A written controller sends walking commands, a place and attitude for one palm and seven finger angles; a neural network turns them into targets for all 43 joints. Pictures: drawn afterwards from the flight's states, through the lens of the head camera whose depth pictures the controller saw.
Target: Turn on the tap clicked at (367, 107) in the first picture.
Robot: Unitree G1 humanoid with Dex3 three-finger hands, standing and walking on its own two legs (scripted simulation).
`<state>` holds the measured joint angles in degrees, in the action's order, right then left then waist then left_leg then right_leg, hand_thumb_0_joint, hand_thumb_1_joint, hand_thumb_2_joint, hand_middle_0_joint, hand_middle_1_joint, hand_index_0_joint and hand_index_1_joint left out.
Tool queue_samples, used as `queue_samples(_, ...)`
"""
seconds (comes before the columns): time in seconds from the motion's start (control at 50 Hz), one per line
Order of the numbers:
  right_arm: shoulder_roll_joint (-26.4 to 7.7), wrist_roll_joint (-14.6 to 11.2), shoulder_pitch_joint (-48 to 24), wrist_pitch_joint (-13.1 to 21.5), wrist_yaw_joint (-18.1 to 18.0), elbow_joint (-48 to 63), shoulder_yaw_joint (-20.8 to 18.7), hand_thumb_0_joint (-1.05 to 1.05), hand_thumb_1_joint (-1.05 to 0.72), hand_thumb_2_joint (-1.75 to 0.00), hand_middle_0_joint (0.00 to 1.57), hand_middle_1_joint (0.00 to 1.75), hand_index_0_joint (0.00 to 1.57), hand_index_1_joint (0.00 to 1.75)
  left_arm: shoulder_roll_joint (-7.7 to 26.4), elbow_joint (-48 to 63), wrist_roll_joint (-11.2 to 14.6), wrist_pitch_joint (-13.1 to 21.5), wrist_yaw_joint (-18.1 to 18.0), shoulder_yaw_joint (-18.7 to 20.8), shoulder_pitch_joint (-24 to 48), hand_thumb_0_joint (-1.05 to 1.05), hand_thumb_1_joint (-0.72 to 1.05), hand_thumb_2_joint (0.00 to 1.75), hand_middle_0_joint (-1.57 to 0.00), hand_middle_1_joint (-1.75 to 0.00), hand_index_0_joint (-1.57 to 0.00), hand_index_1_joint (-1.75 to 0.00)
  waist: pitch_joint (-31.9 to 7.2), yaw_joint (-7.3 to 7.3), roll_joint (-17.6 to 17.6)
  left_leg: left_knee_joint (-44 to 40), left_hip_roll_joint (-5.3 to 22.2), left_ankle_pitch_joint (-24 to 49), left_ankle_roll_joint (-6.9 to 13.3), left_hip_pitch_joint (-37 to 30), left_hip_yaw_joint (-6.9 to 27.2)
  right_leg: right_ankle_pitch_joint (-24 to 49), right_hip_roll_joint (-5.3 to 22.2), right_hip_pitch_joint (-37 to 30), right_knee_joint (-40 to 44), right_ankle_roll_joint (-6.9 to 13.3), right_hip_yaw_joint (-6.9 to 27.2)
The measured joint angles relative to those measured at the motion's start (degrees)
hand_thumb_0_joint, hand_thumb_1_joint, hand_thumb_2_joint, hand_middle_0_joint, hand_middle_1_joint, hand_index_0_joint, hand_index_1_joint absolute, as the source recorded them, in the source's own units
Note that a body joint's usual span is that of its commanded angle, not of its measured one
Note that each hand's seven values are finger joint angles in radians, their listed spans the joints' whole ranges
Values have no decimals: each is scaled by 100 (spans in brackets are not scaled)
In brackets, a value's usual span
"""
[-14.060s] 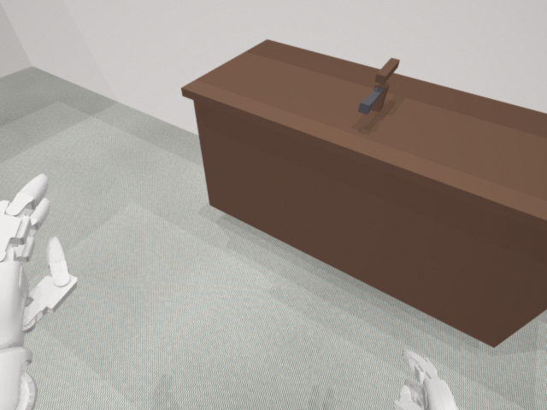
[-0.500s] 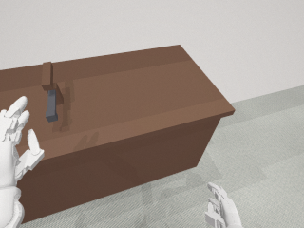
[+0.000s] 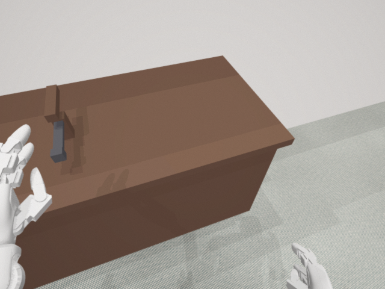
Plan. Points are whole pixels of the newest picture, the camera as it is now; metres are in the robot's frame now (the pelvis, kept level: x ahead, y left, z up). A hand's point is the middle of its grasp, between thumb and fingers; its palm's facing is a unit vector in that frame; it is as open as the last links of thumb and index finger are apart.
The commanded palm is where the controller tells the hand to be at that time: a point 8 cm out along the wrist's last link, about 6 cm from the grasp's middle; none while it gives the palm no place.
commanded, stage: turn the palm inward beside the body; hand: left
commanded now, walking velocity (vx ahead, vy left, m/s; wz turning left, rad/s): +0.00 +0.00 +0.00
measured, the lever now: (58, 154) +0.41 +0.38 +0.00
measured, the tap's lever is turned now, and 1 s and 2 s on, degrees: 0 0 0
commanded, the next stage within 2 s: none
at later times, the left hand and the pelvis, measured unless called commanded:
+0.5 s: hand (33, 226) +0.17 +0.24 +0.15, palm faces +0.57 -0.78 -0.26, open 7.5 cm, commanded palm +0.14 +0.27 +0.15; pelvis -0.02 -0.02 -0.02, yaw +2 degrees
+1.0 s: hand (65, 218) +0.20 +0.22 +0.12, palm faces +0.53 -0.82 -0.24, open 7.4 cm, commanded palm +0.15 +0.25 +0.14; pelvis +0.02 -0.05 -0.02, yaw +2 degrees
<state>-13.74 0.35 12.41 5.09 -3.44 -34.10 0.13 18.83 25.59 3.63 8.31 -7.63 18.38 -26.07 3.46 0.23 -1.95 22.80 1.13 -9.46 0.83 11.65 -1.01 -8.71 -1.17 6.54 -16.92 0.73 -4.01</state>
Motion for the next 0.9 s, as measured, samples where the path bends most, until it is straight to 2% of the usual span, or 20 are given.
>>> queue_samples(0.04,38,4,-19,-2,7,2,22,1,-91,-90,20,30,20,30,17,86,5,33,-10,4,-8,2,89,90,-21,-31,-21,-30,14,19,4,-7,-15,2,9,-11,6,-4,14,-14,3,-10,-7)
queue_samples(0.06,5,-104,93,6,-115,168,133,1,-91,-90,20,30,20,30,278,51,-73,75,37,-8,247,2,88,90,-21,-31,-21,-30,54,88,1,84,-26,-19,17,58,49,-55,24,42,-105,-37,-47)
queue_samples(0.08,11,-24,194,150,-159,203,147,1,-91,-90,20,30,20,30,629,-218,-365,153,184,35,793,2,88,90,-21,-31,-21,-30,119,240,9,173,-46,-40,22,96,90,-122,45,91,-252,-36,-90)
queue_samples(0.1,43,64,172,256,-89,96,152,1,-91,-90,20,30,20,30,859,-516,-446,125,298,145,1300,2,88,90,-21,-31,-22,-30,147,299,33,209,-74,-40,13,110,125,-179,73,130,-372,-15,-126)
queue_samples(0.14,88,124,12,308,111,-149,237,1,-91,-90,20,30,20,30,1001,-829,-117,-207,394,482,1788,2,88,90,-21,-31,-22,-30,11,287,100,210,-105,-27,-16,139,80,-265,117,274,-577,21,-84)
queue_samples(0.18,105,16,-77,373,191,-308,264,1,-91,-90,20,30,20,30,718,-926,436,-616,536,700,1820,2,88,90,-21,-31,-21,-30,-191,258,64,195,-94,-60,-15,60,-33,-298,116,270,-638,13,30)
queue_samples(0.22,68,-131,-105,414,216,-340,261,1,-91,-90,20,30,21,30,323,-884,668,-1026,680,608,1528,2,89,90,-20,-31,-21,-30,-343,209,-27,206,-100,-118,14,-46,-108,-339,126,203,-685,-3,104)
queue_samples(0.26,16,-199,-154,391,239,-272,251,1,-91,-90,21,30,21,30,13,-748,499,-1364,732,217,1063,1,90,90,-19,-30,-20,-30,-386,150,-81,256,-128,-161,43,-95,-129,-408,158,186,-798,-19,124)
queue_samples(0.3,-1,-149,-243,360,246,-160,236,1,-91,-90,20,30,21,30,-168,-582,184,-1509,650,-258,553,1,90,90,-19,-30,-20,-30,-340,104,-62,341,-152,-186,53,-68,-136,-487,188,252,-973,-21,128)
queue_samples(0.34,39,-48,-323,372,233,-71,214,1,-91,-90,20,30,20,30,-250,-452,-51,-1354,432,-596,145,2,89,90,-20,-30,-20,-30,-276,100,35,461,-158,-208,37,35,-124,-566,201,387,-1177,-2,115)
queue_samples(0.38,117,41,-345,447,204,-51,183,1,-91,-90,20,30,20,30,-228,-295,-182,-967,113,-711,-95,2,89,90,-20,-31,-21,-30,-231,194,165,600,-124,-242,-8,161,-103,-626,174,523,-1346,41,95)
queue_samples(0.44,213,100,-313,600,186,-158,160,1,-91,-90,20,30,20,30,-194,-128,-257,-195,-385,-542,-110,2,88,90,-21,-31,-22,-30,-205,344,275,828,-60,-315,-86,336,5,-696,113,636,-1508,117,-11)
queue_samples(0.5,217,126,-308,651,138,-369,209,1,-91,-90,20,30,20,30,-169,-190,-250,189,-613,-206,332,2,88,90,-21,-31,-22,-30,-184,410,201,1049,-27,-399,-130,445,194,-762,72,616,-1583,168,-195)
queue_samples(0.54,185,106,-324,626,68,-507,266,1,-91,-90,20,30,20,30,-180,-337,-153,87,-553,-82,686,2,88,90,-21,-31,-21,-30,-173,428,84,1120,-27,-443,-137,438,287,-790,62,554,-1592,189,-281)
queue_samples(0.6,129,12,-326,563,-89,-604,341,1,-91,-90,20,30,20,30,-245,-587,63,-517,-235,-177,972,2,89,90,-20,-31,-21,-30,-174,417,-133,1067,-43,-447,-126,325,341,-794,60,426,-1528,200,-317)
queue_samples(0.66,133,-32,-312,540,-243,-596,381,1,-91,-90,20,30,20,30,-227,-704,217,-1145,98,-414,886,2,89,90,-20,-30,-20,-30,-215,358,-259,930,-37,-422,-117,209,306,-789,41,362,-1449,207,-260)
queue_samples(0.7,172,-34,-295,564,-279,-564,373,2,-91,-90,20,30,21,30,-199,-697,279,-1286,180,-515,692,2,89,90,-20,-30,-20,-30,-259,300,-256,863,-6,-420,-146,175,254,-803,13,375,-1432,230,-203)
queue_samples(0.74,211,-8,-257,620,-261,-530,333,2,-91,-90,20,30,21,30,-220,-617,323,-1175,132,-532,481,2,89,90,-20,-31,-21,-30,-306,263,-199,842,32,-447,-199,182,214,-838,-21,417,-1447,265,-161)
queue_samples(0.84,146,50,-89,735,-101,-482,181,2,-91,-90,20,30,20,30,-313,-290,333,-540,-198,-276,57,2,89,90,-21,-31,-21,-30,-453,292,-54,935,85,-585,-298,285,198,-994,-70,549,-1582,328,-141)
queue_samples(0.9,18,29,-42,706,-67,-495,109,1,-91,-90,20,30,20,30,-349,-269,402,-444,-217,-65,-73,2,89,90,-21,-31,-21,-30,-506,323,-57,1020,84,-665,-297,336,240,-1079,-71,573,-1645,330,-180)
